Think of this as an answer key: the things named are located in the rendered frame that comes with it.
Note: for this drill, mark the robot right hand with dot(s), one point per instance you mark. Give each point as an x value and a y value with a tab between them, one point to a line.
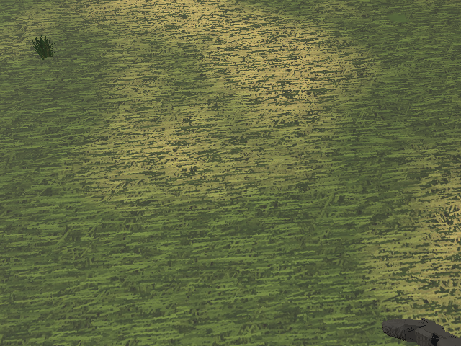
423	332

